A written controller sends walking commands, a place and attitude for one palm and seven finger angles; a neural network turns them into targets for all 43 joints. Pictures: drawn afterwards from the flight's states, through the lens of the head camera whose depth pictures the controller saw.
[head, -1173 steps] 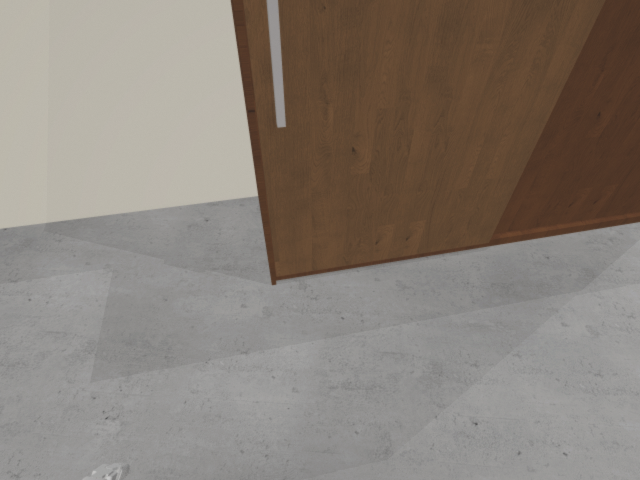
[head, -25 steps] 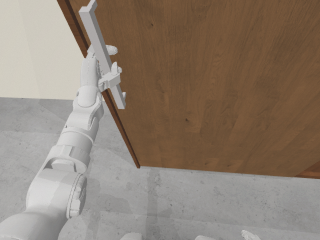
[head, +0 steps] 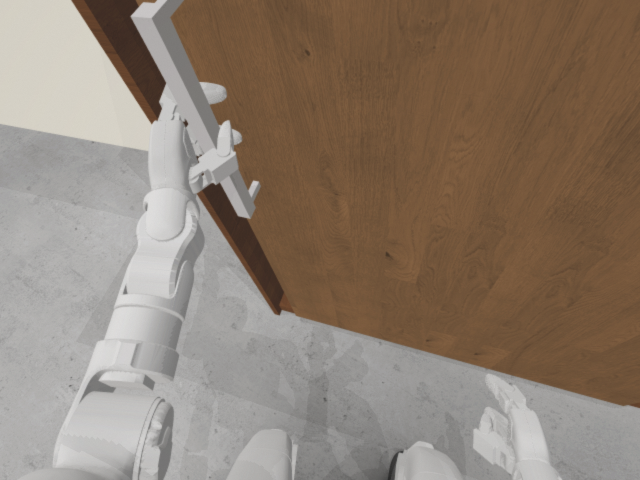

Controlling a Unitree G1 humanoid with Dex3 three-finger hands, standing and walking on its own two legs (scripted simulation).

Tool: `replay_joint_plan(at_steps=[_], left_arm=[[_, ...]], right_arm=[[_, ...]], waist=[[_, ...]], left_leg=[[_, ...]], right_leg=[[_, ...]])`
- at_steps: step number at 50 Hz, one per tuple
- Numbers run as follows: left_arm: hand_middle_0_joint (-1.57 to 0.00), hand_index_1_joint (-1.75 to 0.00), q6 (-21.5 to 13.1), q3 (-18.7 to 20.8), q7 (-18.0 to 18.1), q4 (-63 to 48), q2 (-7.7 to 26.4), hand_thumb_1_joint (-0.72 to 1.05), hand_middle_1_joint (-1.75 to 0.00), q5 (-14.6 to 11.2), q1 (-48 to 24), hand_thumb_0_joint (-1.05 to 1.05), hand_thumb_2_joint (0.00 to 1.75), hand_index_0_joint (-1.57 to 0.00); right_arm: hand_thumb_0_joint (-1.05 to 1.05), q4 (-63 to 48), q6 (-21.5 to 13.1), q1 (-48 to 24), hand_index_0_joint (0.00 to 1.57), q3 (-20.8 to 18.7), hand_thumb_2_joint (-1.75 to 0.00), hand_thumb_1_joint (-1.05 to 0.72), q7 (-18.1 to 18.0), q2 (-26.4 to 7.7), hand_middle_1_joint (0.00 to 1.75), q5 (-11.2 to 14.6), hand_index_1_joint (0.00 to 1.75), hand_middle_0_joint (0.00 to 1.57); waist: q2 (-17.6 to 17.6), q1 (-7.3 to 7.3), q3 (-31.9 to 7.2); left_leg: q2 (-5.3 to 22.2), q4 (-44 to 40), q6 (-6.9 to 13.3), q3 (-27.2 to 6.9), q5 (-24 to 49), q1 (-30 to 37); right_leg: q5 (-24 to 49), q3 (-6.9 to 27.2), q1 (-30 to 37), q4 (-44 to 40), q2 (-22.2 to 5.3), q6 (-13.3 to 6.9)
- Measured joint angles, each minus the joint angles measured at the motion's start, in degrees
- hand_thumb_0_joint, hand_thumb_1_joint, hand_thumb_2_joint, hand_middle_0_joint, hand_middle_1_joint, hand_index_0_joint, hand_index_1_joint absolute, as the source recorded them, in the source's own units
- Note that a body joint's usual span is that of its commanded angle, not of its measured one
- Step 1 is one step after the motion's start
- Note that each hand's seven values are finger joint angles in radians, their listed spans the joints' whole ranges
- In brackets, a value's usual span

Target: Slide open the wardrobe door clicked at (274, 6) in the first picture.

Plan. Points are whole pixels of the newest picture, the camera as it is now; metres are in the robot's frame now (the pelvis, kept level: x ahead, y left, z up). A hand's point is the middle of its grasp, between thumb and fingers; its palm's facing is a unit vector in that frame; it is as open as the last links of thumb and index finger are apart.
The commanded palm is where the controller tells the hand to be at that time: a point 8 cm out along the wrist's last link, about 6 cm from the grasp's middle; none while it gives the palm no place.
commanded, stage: step sideways, sliding the door along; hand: left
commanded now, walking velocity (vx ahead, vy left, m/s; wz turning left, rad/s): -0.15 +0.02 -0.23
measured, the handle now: (218, 128) +0.47 +0.19 +0.13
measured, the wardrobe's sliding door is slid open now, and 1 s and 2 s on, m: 0.06 0.39 0.43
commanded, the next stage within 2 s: stop walking and hold the door there in 1.48 s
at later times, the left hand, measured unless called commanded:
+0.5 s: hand (351, 178) +0.40 +0.02 +0.13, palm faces +0.14 -0.98 -0.13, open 6.2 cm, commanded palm +0.37 +0.00 +0.14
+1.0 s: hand (524, 218) +0.36 -0.14 +0.14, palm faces -0.14 -0.98 -0.10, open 6.4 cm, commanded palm +0.34 -0.13 +0.14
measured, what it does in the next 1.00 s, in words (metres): steps to the right: left foot, then right foot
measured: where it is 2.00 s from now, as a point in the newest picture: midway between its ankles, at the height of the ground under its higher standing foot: outside the picture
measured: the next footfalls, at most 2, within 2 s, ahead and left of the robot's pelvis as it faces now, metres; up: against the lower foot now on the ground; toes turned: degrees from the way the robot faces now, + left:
left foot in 0.14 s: +0.02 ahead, +0.12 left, +0.00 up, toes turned +10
right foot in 0.48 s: +0.15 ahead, -0.21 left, +0.00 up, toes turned -7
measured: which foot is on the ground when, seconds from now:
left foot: up 0.00-0.12, down 0.14-0.50, up 0.52-0.80, down 0.82-1.00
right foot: down 0.00-0.16, up 0.18-0.46, down 0.48-0.82, up 0.84-1.00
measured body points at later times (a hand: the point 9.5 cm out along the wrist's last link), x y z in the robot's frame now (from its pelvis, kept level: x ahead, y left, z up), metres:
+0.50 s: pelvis +0.05 -0.11 -0.01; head +0.13 -0.14 +0.43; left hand +0.39 +0.07 +0.14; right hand +0.26 -0.26 -0.12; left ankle -0.02 +0.10 -0.71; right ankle +0.12 -0.21 -0.72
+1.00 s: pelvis -0.02 -0.19 +0.02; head +0.06 -0.20 +0.46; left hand +0.36 -0.09 +0.14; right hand +0.14 -0.42 -0.09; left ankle -0.01 -0.03 -0.72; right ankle -0.02 -0.34 -0.64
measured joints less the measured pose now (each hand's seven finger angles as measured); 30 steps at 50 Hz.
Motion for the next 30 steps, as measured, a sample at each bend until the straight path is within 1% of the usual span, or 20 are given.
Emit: replay_joint_plan(at_steps=[1,3,5,6,7,8,10,11,13,15,18,21,23,24,25,26,27,28,29,30], left_arm=[[-0.44,-1.4,0.41,-0.2,0.4,-1.36,-0.67,0.72,-1.4,-0.13,0.9,-0.01,0.84,-0.17],[-0.43,-1.4,0.39,-0.86,1.25,-4.3,-2.16,0.73,-1.39,-0.12,2.53,-0.01,0.84,-0.16],[-0.42,-1.4,-0.18,-2.2,1.79,-7.12,-3.73,0.74,-1.39,0.13,3.6,0.0,0.84,-0.16],[-0.42,-1.4,-0.4,-3.17,1.87,-8.53,-4.5,0.74,-1.39,0.18,3.94,0.0,0.84,-0.15],[-0.42,-1.4,-0.59,-4.31,1.79,-9.91,-5.18,0.75,-1.39,0.11,4.21,0.01,0.84,-0.16],[-0.43,-1.4,-0.87,-5.59,1.49,-11.07,-5.45,0.76,-1.39,-0.03,4.18,0.01,0.85,-0.16],[-0.42,-1.4,-1.95,-7.94,0.71,-12.43,-5.77,0.76,-1.39,1.34,4.24,0.02,0.84,-0.17],[-0.41,-1.4,-2.51,-8.72,0.37,-13.06,-6.02,0.77,-1.39,1.98,4.79,0.02,0.84,-0.18],[-0.4,-1.4,-2.98,-9.9,0.0,-14.7,-6.37,0.77,-1.39,2.84,6.53,0.02,0.84,-0.2],[-0.4,-1.4,-3.49,-10.48,-0.38,-16.45,-6.34,0.77,-1.4,3.1,8.81,0.02,0.84,-0.21],[-0.41,-1.4,-4.2,-10.46,-0.83,-18.9,-5.9,0.77,-1.4,3.04,12.5,0.02,0.84,-0.21],[-0.42,-1.4,-4.59,-9.49,-1.23,-20.69,-5.08,0.76,-1.4,2.66,15.6,0.02,0.84,-0.22],[-0.43,-1.39,-4.46,-8.41,-1.42,-21.43,-4.34,0.74,-1.4,2.34,17.19,0.01,0.85,-0.22],[-0.43,-1.39,-4.24,-7.79,-1.5,-21.65,-4.0,0.74,-1.4,2.28,17.8,0.01,0.85,-0.22],[-0.44,-1.38,-4.19,-7.0,-1.46,-21.62,-4.22,0.73,-1.4,2.34,18.32,0.0,0.85,-0.22],[-0.44,-1.38,-4.04,-6.28,-1.24,-21.7,-4.64,0.72,-1.4,2.42,18.88,0.0,0.85,-0.22],[-0.44,-1.38,-3.73,-5.7,-0.92,-22.0,-5.05,0.72,-1.4,2.43,19.48,0.0,0.85,-0.22],[-0.44,-1.38,-3.38,-5.21,-0.61,-22.48,-5.37,0.72,-1.4,2.28,20.15,-0.01,0.85,-0.22],[-0.44,-1.38,-2.9,-4.91,-0.32,-23.23,-5.53,0.73,-1.4,2.06,20.79,-0.01,0.84,-0.21],[-0.44,-1.38,-2.5,-4.73,0.01,-24.04,-5.77,0.73,-1.4,1.91,21.31,0.0,0.84,-0.21]], right_arm=[[0.01,0.01,-0.49,-0.37,0.2,-0.18,-0.9,-0.9,-0.6,-0.6,0.3,-0.13,0.3,0.2],[0.01,-0.11,-1.6,-1.25,0.2,-0.44,-0.9,-0.9,-1.32,-1.86,0.3,-0.36,0.3,0.2],[0.01,-0.66,-1.84,-1.89,0.2,-0.75,-0.9,-0.9,-1.43,-2.84,0.3,-0.69,0.3,0.2],[0.01,-1.03,-1.68,-2.01,0.2,-0.95,-0.9,-0.91,-1.24,-3.1,0.3,-0.82,0.3,0.2],[0.01,-1.33,-1.53,-1.97,0.2,-1.13,-0.9,-0.91,-0.96,-3.19,0.3,-0.86,0.3,0.2],[0.01,-1.4,-1.42,-2.13,0.2,-1.4,-0.9,-0.91,-0.61,-2.73,0.3,-0.81,0.3,0.2],[0.01,-1.61,-1.31,-2.23,0.2,-1.72,-0.9,-0.91,0.94,-1.31,0.3,-0.67,0.3,0.2],[0.01,-1.77,-1.35,-2.2,0.2,-1.44,-0.9,-0.91,1.7,-0.74,0.3,-0.84,0.3,0.2],[0.01,-2.39,-1.65,-1.99,0.2,-0.59,-0.9,-0.91,2.97,0.26,0.3,-1.14,0.3,0.2],[0.01,-3.07,-1.97,-1.76,0.2,0.23,-0.9,-0.91,4.04,1.34,0.3,-1.38,0.3,0.2],[0.01,-4.18,-2.08,-1.19,0.2,1.49,-0.9,-0.9,4.83,3.02,0.3,-1.82,0.3,0.2],[0.01,-4.89,-2.12,-0.53,0.2,2.64,-0.9,-0.9,5.19,4.42,0.3,-2.05,0.3,0.2],[0.01,-5.02,-2.06,-0.04,0.2,3.39,-0.9,-0.9,5.15,5.14,0.3,-1.91,0.3,0.2],[0.01,-5.01,-2.0,0.27,0.2,3.75,-0.9,-0.9,5.11,5.35,0.3,-1.7,0.3,0.2],[0.01,-4.73,-1.8,0.09,0.2,3.96,-0.9,-0.9,5.02,4.99,0.3,-1.46,0.3,0.2],[0.01,-4.25,-1.43,-0.48,0.2,4.02,-0.9,-0.9,4.65,4.34,0.3,-1.28,0.3,0.2],[0.01,-3.72,-1.17,-1.24,0.2,3.9,-0.9,-0.9,4.06,3.62,0.3,-1.31,0.3,0.2],[0.01,-3.27,-1.03,-2.09,0.2,3.57,-0.9,-0.9,3.5,2.87,0.3,-1.43,0.3,0.2],[0.01,-3.18,-1.0,-2.76,0.2,3.09,-0.9,-0.9,3.03,2.19,0.3,-1.49,0.3,0.2],[0.01,-3.26,-1.21,-3.33,0.2,2.63,-0.9,-0.9,2.67,1.43,0.3,-1.51,0.3,0.2]], waist=[[-0.21,-0.01,-0.19],[-0.08,-0.3,-0.14],[0.38,-0.81,0.01],[0.56,-0.97,0.01],[0.77,-0.91,-0.2],[-0.07,-0.5,-0.01],[-2.42,1.57,0.86],[-2.93,2.44,1.05],[-2.75,3.4,1.09],[-2.09,4.06,1.09],[-1.21,4.84,1.09],[-0.67,5.12,1.24],[-0.67,4.8,1.18],[-0.75,4.38,0.98],[0.27,3.65,0.93],[1.13,2.78,0.69],[1.12,2.32,0.21],[0.62,2.17,-0.25],[-0.27,2.02,-0.55],[-0.89,1.57,-0.54]], left_leg=[[-2.41,1.04,0.27,0.65,-1.66,-1.18],[-5.54,-3.49,0.43,2.64,-1.2,-1.81],[-6.71,-12.84,0.19,5.2,5.57,-0.55],[-6.58,-17.52,0.25,6.61,11.27,0.71],[-5.73,-21.44,1.1,7.62,18.47,2.31],[-5.41,-22.74,1.67,7.91,17.73,3.31],[-4.96,-22.61,1.67,8.76,12.71,4.61],[-4.24,-22.58,1.29,9.05,11.3,5.2],[-2.26,-22.84,0.19,9.23,10.38,6.31],[-0.15,-23.56,-0.96,9.64,10.45,7.78],[2.6,-24.51,-2.53,10.7,10.48,10.33],[4.73,-23.59,-4.05,11.42,10.34,12.29],[6.04,-20.66,-4.59,11.74,10.03,12.56],[6.69,-18.35,-4.67,11.63,9.79,12.13],[8.0,-15.38,-4.11,10.74,9.83,11.01],[8.04,-11.41,-3.13,8.82,9.16,8.85],[5.85,-6.7,-2.43,6.42,4.26,6.15],[2.71,-2.1,-1.9,4.63,-0.71,3.54],[-0.56,1.72,-1.48,3.69,-3.92,1.26],[-3.13,4.38,-1.23,3.14,-5.52,-0.54]], right_leg=[[0.62,0.23,-0.23,-0.91,-0.66,0.37],[2.66,0.15,-0.76,-2.49,-1.25,-0.06],[4.41,-0.36,-1.55,-2.55,-1.14,-0.37],[4.65,-0.63,-1.95,-1.87,-0.76,-0.25],[4.42,-0.81,-2.56,-0.5,0.02,0.09],[3.72,0.05,-3.61,2.05,0.42,0.95],[-4.21,3.33,-6.23,10.45,1.42,1.63],[-7.15,4.14,-7.18,13.95,1.99,1.92],[-9.43,4.17,-8.12,18.16,2.48,2.36],[-8.72,3.81,-8.18,18.8,2.36,2.67],[-5.59,3.12,-6.95,14.38,1.78,3.09],[-1.41,2.2,-4.66,7.56,1.59,3.45],[4.06,1.38,-1.91,1.36,1.67,3.63],[6.82,0.75,-0.21,-1.26,1.73,2.99],[5.44,-0.56,0.77,-1.32,2.41,1.11],[3.72,-1.63,0.7,-0.62,2.82,-0.56],[2.62,-1.79,-0.22,-0.01,2.61,-1.76],[2.43,-1.27,-1.35,-0.01,2.21,-2.49],[7.37,-0.42,-2.17,-1.11,1.6,-2.78],[10.04,0.12,-2.57,-2.06,1.29,-2.95]])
